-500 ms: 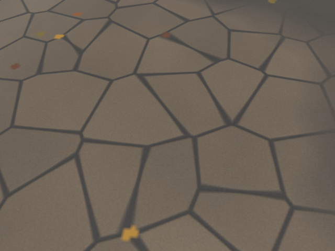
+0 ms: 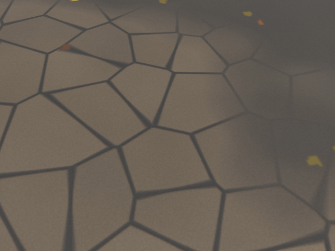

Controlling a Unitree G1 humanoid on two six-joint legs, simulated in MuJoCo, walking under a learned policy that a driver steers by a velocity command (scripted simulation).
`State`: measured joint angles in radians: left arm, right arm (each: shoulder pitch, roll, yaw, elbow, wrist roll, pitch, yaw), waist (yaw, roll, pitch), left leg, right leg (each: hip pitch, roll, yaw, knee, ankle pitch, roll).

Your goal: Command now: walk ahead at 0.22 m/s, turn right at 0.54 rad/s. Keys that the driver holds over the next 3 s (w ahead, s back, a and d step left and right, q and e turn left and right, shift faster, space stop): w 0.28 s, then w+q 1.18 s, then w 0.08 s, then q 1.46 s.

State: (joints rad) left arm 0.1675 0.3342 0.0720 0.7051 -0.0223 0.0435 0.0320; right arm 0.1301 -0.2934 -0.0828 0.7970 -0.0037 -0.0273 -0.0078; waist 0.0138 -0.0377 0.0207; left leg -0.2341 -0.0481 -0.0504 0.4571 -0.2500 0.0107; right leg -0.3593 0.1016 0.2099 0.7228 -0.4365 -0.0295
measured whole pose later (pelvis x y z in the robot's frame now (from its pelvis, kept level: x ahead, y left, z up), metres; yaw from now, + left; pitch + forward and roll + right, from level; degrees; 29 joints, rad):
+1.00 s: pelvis +0.42 -0.02 -0.01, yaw +16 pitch +1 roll +0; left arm 0.29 0.29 0.05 0.77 -0.02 -0.10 0.01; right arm 0.16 -0.31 -0.07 0.68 0.02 -0.05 0.04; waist 0.01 0.00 0.08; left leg -0.42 -0.10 0.02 0.57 -0.18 0.11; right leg -0.29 -0.03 0.01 1.22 -0.45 0.00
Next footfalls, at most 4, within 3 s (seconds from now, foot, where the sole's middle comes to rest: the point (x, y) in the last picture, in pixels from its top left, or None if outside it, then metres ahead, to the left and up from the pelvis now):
0.38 right None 0.20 -0.18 -0.77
0.90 left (157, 242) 0.52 0.06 -0.77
1.36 right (180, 170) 0.85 -0.03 -0.77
1.84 left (109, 162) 0.88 0.30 -0.77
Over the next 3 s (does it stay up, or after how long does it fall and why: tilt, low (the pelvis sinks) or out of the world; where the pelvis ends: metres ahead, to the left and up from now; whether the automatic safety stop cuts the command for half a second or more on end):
stays up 0.86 0.17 0.01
